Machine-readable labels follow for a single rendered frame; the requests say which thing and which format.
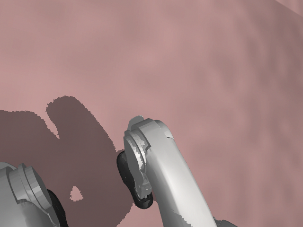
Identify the left robot foot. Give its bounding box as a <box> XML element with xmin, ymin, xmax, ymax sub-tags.
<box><xmin>47</xmin><ymin>189</ymin><xmax>69</xmax><ymax>227</ymax></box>

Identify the right robot hand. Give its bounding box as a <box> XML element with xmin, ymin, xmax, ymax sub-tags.
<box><xmin>213</xmin><ymin>217</ymin><xmax>237</xmax><ymax>227</ymax></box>

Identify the right robot foot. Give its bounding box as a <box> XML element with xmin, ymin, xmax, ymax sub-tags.
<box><xmin>116</xmin><ymin>151</ymin><xmax>153</xmax><ymax>209</ymax></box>

